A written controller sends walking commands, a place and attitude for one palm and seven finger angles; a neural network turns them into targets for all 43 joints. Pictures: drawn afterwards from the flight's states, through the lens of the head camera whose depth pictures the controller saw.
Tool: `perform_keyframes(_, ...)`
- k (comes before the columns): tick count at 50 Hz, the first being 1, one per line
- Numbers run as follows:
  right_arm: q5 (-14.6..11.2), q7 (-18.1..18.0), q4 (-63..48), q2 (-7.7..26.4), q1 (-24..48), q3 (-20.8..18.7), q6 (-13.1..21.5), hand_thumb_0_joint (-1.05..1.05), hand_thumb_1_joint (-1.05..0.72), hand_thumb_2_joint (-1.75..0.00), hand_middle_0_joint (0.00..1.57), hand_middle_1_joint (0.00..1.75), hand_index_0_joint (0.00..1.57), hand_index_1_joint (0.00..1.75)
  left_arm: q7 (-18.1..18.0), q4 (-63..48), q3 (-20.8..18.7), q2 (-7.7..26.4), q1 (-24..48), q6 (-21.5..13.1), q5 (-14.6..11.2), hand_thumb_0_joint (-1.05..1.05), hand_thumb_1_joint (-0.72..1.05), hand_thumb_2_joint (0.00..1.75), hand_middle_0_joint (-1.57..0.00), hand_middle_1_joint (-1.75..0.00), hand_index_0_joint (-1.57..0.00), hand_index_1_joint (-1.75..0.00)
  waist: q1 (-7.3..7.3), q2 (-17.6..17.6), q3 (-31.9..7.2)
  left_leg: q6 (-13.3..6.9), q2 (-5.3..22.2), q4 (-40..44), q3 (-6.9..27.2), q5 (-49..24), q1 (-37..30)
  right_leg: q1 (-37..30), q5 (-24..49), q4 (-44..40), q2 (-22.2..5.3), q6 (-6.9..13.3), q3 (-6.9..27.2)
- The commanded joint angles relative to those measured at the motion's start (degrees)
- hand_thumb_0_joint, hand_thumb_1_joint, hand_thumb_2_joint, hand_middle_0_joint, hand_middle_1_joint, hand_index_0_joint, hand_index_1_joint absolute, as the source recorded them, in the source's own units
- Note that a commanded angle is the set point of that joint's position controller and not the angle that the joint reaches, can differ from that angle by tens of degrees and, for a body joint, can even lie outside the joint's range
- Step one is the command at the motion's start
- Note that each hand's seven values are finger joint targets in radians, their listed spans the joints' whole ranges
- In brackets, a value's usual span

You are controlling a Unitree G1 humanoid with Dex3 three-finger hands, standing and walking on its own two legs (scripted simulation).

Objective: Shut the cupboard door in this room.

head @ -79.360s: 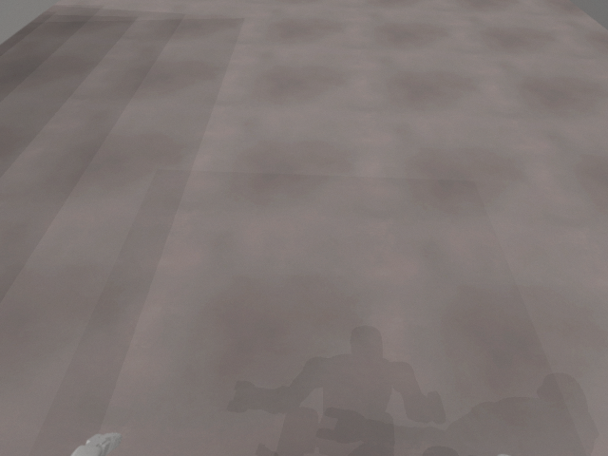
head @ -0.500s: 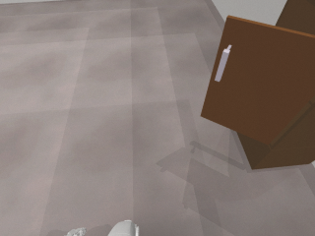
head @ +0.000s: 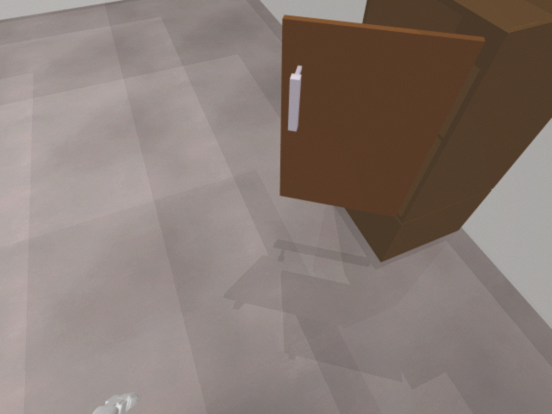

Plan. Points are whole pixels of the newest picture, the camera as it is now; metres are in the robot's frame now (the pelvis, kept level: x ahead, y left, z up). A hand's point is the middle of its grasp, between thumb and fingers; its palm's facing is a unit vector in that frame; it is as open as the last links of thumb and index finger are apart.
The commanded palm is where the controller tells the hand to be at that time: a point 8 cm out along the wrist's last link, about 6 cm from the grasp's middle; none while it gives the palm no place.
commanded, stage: turn to face it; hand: left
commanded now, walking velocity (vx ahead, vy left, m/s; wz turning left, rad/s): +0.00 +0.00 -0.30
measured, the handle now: (295, 99) +0.78 -0.01 -0.02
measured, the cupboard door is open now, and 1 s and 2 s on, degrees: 54 54 54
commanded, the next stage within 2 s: take the last steps up to it in 0.22 s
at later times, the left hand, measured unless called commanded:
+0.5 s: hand out of the picture +0.12 +0.20 -0.17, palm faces -0.14 -0.98 -0.16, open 7.4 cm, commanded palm none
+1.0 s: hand (221, 370) +0.21 +0.11 -0.16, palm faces -0.17 -0.97 -0.19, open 7.2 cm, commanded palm none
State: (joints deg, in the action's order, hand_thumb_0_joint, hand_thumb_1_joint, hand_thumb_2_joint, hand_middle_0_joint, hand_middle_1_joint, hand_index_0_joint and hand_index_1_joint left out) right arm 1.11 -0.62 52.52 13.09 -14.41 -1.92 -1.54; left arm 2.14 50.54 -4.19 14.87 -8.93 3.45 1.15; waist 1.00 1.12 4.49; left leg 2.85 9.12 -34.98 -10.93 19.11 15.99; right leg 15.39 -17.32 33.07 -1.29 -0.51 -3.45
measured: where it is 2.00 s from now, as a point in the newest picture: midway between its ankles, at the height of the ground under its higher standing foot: (310, 394)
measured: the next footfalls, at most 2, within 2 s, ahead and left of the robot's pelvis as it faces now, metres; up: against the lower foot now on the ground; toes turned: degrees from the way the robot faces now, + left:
left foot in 0.34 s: +0.09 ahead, +0.12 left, +0.00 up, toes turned -3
right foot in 0.76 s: +0.11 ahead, -0.17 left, +0.00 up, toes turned -18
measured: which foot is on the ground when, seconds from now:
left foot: down 0.00-0.00, up 0.02-0.32, down 0.34-0.76, up 0.78-1.00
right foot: down 0.00-0.36, up 0.38-0.74, down 0.76-1.00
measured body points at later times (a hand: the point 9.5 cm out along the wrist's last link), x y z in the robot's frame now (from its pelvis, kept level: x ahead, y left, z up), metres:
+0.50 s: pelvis +0.04 +0.02 +0.01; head +0.07 +0.04 +0.46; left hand +0.13 +0.25 -0.15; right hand +0.04 -0.23 -0.12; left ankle +0.05 +0.12 -0.73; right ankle -0.04 -0.11 -0.66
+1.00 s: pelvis +0.15 -0.07 +0.01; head +0.18 -0.07 +0.46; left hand +0.22 +0.16 -0.14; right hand +0.11 -0.30 -0.14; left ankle +0.21 +0.04 -0.69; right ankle +0.07 -0.15 -0.73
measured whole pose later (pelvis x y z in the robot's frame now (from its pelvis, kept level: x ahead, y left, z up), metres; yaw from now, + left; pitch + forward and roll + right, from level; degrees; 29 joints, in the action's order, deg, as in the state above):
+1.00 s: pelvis +0.15 -0.07 +0.01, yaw -11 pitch +1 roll -1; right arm 1.3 0.6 60.2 10.6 -16.3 -2.7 0.1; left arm -0.3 61.5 -3.2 9.9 -15.7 -2.5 1.3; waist 1.7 0.1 1.8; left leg 0.9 5.4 -48.1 -5.4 18.5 27.8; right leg 5.4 -16.2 20.3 0.1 1.6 -6.8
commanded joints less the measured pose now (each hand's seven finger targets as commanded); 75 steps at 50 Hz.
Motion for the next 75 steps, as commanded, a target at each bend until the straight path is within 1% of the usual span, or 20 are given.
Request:
perform_keyframes(1, -0.33, -0.94, -6.86, 6.23, 6.04, -1.62, 0.11, 0.00, -0.90, -0.90, 0.20, 0.30, 0.20, 0.30, -2.24, -0.41, -2.43, 14.08, -11.13, -2.43, -0.03, 0.00, 0.90, 0.90, -0.20, -0.30, -0.20, -0.30, -6.31, -13.28, -7.53, 0.77, -4.66, -25.18, 8.35, 17.30, 19.15, -15.57, 39.91, -12.86, -21.15, 13.32, 24.30)
perform_keyframes(7, -0.35, -0.51, -1.74, 4.94, 1.50, -1.41, -0.26, 0.00, -0.90, -0.90, 0.20, 0.30, 0.20, 0.30, -3.34, -1.60, -1.14, 7.89, -1.88, -2.81, 0.21, 0.00, 0.90, 0.90, -0.20, -0.30, -0.20, -0.30, -0.70, -10.17, -8.54, 1.79, -4.57, -24.24, 9.28, 4.17, 14.16, -11.22, 34.14, -11.34, -11.99, 11.04, 12.54)
perform_keyframes(15, -0.46, -1.01, 0.02, 4.00, -2.86, -1.09, 0.93, 0.00, -0.90, -0.90, 0.20, 0.30, 0.20, 0.30, -3.18, -0.25, -1.53, 7.79, -0.82, -2.13, -0.11, 0.00, 0.90, 0.90, -0.20, -0.30, -0.20, -0.30, 1.30, -8.60, -6.62, 0.52, -7.31, 6.77, 7.70, -8.02, -3.44, -2.17, 22.18, -7.25, -9.00, 8.02, 16.51)
perform_keyframes(17, 0.50, -1.15, 0.55, 10.61, -5.14, -1.94, 2.00, 0.00, -0.90, -0.90, 0.20, 0.30, 0.20, 0.30, -2.74, -0.25, -0.37, 1.89, -5.11, -1.55, -0.63, 0.00, 0.90, 0.90, -0.20, -0.30, -0.20, -0.30, 0.50, 12.08, -8.56, -5.58, 7.89, 15.03, 24.99, -16.60, -12.45, 8.12, -4.96, 5.16, 1.64, 1.85, 8.23)
perform_keyframes(19, 1.38, -2.08, 0.50, 13.31, -7.82, -2.42, 2.12, 0.00, -0.90, -0.90, 0.20, 0.30, 0.20, 0.30, -2.17, -1.43, -0.42, 2.60, -1.77, -1.00, 0.27, 0.00, 0.90, 0.90, -0.20, -0.30, -0.20, -0.30, 2.98, 14.17, -6.40, -11.70, 16.11, 22.89, 35.60, -3.95, -9.93, 15.53, -17.88, 25.52, 3.03, 0.46, 6.56)
perform_keyframes(24, 1.08, -1.74, 0.59, 7.97, -5.55, -1.20, 3.70, 0.00, -0.90, -0.90, 0.20, 0.30, 0.20, 0.30, 0.08, 0.35, -0.50, 1.59, -0.88, -1.96, 0.60, 0.00, 0.90, 0.90, -0.20, -0.30, -0.20, -0.30, 0.92, 7.13, -3.28, -9.75, 8.85, 23.54, 19.82, -3.55, -9.41, 17.63, -4.82, 27.93, -0.57, 0.09, 4.66)
perform_keyframes(32, 1.11, -0.82, 5.05, 7.84, -9.98, -2.25, 3.69, 0.00, -0.90, -0.90, 0.20, 0.30, 0.20, 0.30, 0.54, 0.54, 0.79, -0.61, 3.17, -3.03, 0.52, 0.00, 0.90, 0.90, -0.20, -0.30, -0.20, -0.30, 2.67, 7.44, -1.53, -10.57, 9.09, 22.90, 13.95, -3.85, -9.06, 9.23, -3.38, 6.05, -0.93, 0.46, -0.67)
perform_keyframes(36, 0.67, -0.33, 6.31, 6.85, -8.05, -2.07, 3.23, 0.00, -0.90, -0.90, 0.20, 0.30, 0.20, 0.30, 0.10, 4.95, -0.09, 0.87, -5.43, -3.76, 0.44, 0.00, 0.90, 0.90, -0.20, -0.30, -0.20, -0.30, -1.82, 4.04, -2.39, -6.85, 4.59, 15.33, 9.39, 2.72, -0.07, -8.81, 3.69, -7.35, 1.19, 1.48, -2.78)
perform_keyframes(37, 0.22, 0.12, 6.27, 4.86, -7.61, -1.65, 3.31, 0.00, -0.90, -0.90, 0.20, 0.30, 0.20, 0.30, -0.46, 6.50, -0.62, 3.61, -9.18, -4.30, 0.47, 0.00, 0.90, 0.90, -0.20, -0.30, -0.20, -0.30, -3.83, -1.22, -2.48, -5.08, 1.39, 8.37, 6.45, 4.60, 7.66, -17.40, -1.29, -11.58, -3.17, 3.52, 3.50)
perform_keyframes(38, -0.26, 0.42, 4.65, 1.35, -6.18, -0.77, 3.60, 0.00, -0.90, -0.90, 0.20, 0.30, 0.20, 0.30, -1.15, 8.50, -1.70, 8.39, -15.30, -4.97, 0.64, 0.00, 0.90, 0.90, -0.20, -0.30, -0.20, -0.30, -6.45, -12.79, -3.55, -2.38, -5.31, -4.30, -0.11, 9.97, 18.25, -24.60, -10.36, -16.83, -14.44, 8.82, 19.14)
perform_keyframes(39, -0.06, 0.43, 2.48, 2.17, -1.90, -0.70, 3.41, 0.00, -0.90, -0.90, 0.20, 0.30, 0.20, 0.30, -1.76, 9.31, -2.29, 10.90, -18.29, -4.97, 0.05, 0.00, 0.90, 0.90, -0.20, -0.30, -0.20, -0.30, -8.28, -16.17, -3.17, -2.58, -5.87, -17.40, 3.16, 18.28, 22.32, -21.81, -16.27, -24.20, -21.55, 13.52, 29.29)
perform_keyframes(42, 0.27, 0.46, 3.85, 2.81, -0.65, -1.66, 3.39, 0.00, -0.90, -0.90, 0.20, 0.30, 0.20, 0.30, -2.85, 8.40, -0.77, 4.12, -10.92, -5.42, -0.06, 0.00, 0.90, 0.90, -0.20, -0.30, -0.20, -0.30, -3.84, -10.00, 0.74, -2.99, -1.70, -26.43, 10.04, 7.15, 23.79, -14.23, -8.88, -24.26, -18.76, 14.27, 21.35)
perform_keyframes(45, 0.67, 0.97, 5.14, -0.55, -3.45, -1.10, 2.87, 0.00, -0.90, -0.90, 0.20, 0.30, 0.20, 0.30, -2.69, 8.11, 0.15, 0.91, -8.29, -6.61, 0.21, 0.00, 0.90, 0.90, -0.20, -0.30, -0.20, -0.30, -0.34, -7.14, -0.15, -1.63, -2.22, -20.03, 7.28, 0.89, 16.56, -8.17, 8.95, -22.55, -13.91, 11.80, 8.55)
perform_keyframes(53, 0.53, 1.15, 5.23, 1.05, -5.77, -0.91, 4.44, 0.00, -0.90, -0.90, 0.20, 0.30, 0.20, 0.30, -2.62, 10.60, 0.21, 2.57, -8.67, -6.82, -0.24, 0.00, 0.90, 0.90, -0.20, -0.30, -0.20, -0.30, 2.91, -4.19, -2.77, -2.76, -6.69, 5.28, 3.77, -11.09, -3.51, -5.26, 17.37, -10.93, -9.92, 8.70, 3.82)
perform_keyframes(54, 0.84, 0.74, 6.94, 3.82, -11.07, -1.47, 4.97, 0.00, -0.90, -0.90, 0.20, 0.30, 0.20, 0.30, -2.58, 10.41, 0.42, 1.17, -9.57, -6.58, -0.40, 0.00, 0.90, 0.90, -0.20, -0.30, -0.20, -0.30, 4.58, 1.84, -6.23, -4.18, -4.01, 7.78, 8.49, -15.23, -13.34, -0.81, 15.88, -0.61, -6.63, 6.70, 1.82)
perform_keyframes(56, 1.36, -0.64, 7.96, 11.82, -19.07, -2.84, 4.43, 0.00, -0.90, -0.90, 0.20, 0.30, 0.20, 0.30, -2.42, 7.64, 1.42, -1.35, -11.15, -6.46, -0.58, 0.00, 0.90, 0.90, -0.20, -0.30, -0.20, -0.30, 6.06, 13.09, -11.03, -15.43, 16.41, 16.53, 35.29, -19.86, -23.66, 14.89, -18.80, 26.38, 3.34, 3.24, -1.82)
perform_keyframes(60, 0.78, -1.21, 4.43, 5.18, -6.03, -1.10, 4.44, 0.00, -0.90, -0.90, 0.20, 0.30, 0.20, 0.30, -1.75, 7.43, 0.91, -1.90, -6.90, -5.12, 0.29, 0.00, 0.90, 0.90, -0.20, -0.30, -0.20, -0.30, 1.08, 6.32, -1.92, -13.09, 11.66, 21.80, 22.91, -11.81, -5.51, 15.96, -7.94, 31.70, -4.06, 1.92, 3.98)
perform_keyframes(67, -0.32, -1.52, 4.72, 3.32, 1.97, -0.28, 2.85, 0.00, -0.90, -0.90, 0.20, 0.30, 0.20, 0.30, -2.80, 9.76, 1.72, -2.83, -13.16, -3.44, 0.14, 0.00, 0.90, 0.90, -0.20, -0.30, -0.20, -0.30, -4.01, 2.85, -3.75, -7.60, 2.51, 12.26, 8.69, -19.72, 2.34, -7.24, 11.04, -5.20, -1.06, -0.37, 0.58)
perform_keyframes(71, -0.94, -0.50, 5.73, 0.35, -2.01, -0.76, 0.45, 0.00, -0.90, -0.90, 0.20, 0.30, 0.20, 0.30, -3.38, 7.78, 0.93, 6.02, -7.23, -3.80, 0.25, 0.00, 0.90, 0.90, -0.20, -0.30, -0.20, -0.30, -0.43, -8.15, -4.16, -1.68, -7.20, 4.20, 5.08, -1.89, -2.16, -1.84, 30.15, -11.45, -14.01, 6.41, 15.39)
perform_keyframes(75, -0.90, -1.13, 5.28, 2.31, -1.37, -1.70, -0.67, 0.00, -0.90, -0.90, 0.20, 0.30, 0.20, 0.30, -4.74, 7.87, -0.22, 6.42, -7.59, -3.64, 0.41, 0.00, 0.90, 0.90, -0.20, -0.30, -0.20, -0.30, -2.86, -14.39, -8.35, -0.74, -8.65, -13.24, 8.79, 13.33, 6.75, -14.74, 64.08, -7.79, -19.15, 12.58, 16.08)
